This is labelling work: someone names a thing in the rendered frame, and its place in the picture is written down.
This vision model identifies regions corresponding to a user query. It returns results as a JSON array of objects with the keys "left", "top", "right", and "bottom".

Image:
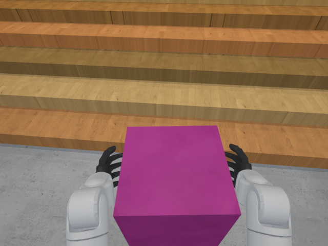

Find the robot right hand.
[{"left": 224, "top": 144, "right": 252, "bottom": 188}]

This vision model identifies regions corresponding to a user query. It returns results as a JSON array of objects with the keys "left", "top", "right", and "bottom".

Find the left robot forearm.
[{"left": 66, "top": 172, "right": 115, "bottom": 246}]

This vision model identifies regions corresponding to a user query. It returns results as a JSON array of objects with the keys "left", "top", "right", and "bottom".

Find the right robot forearm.
[{"left": 235, "top": 169, "right": 292, "bottom": 246}]

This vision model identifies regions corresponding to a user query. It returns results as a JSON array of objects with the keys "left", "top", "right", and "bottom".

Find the carton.
[{"left": 113, "top": 126, "right": 241, "bottom": 246}]

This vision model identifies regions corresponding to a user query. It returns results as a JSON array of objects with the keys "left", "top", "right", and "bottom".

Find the robot left hand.
[{"left": 96, "top": 146, "right": 123, "bottom": 187}]

